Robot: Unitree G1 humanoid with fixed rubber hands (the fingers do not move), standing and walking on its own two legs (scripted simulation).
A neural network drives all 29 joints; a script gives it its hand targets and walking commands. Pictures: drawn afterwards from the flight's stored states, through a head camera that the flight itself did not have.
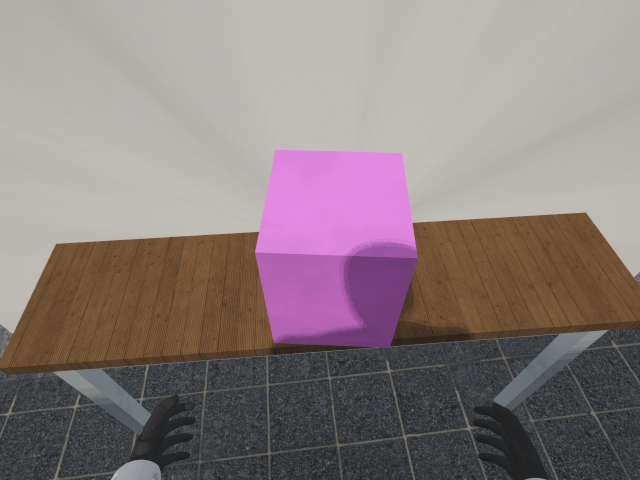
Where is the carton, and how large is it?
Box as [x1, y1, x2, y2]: [255, 150, 417, 347]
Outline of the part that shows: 275,150 255,250 273,341 285,343 389,347 417,258 401,153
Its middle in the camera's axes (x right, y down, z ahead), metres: +0.02 +0.02 +0.64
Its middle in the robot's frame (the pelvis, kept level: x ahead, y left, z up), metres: +0.45 +0.00 -0.02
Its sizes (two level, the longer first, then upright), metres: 0.210 0.200 0.250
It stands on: a table, 0.63 m high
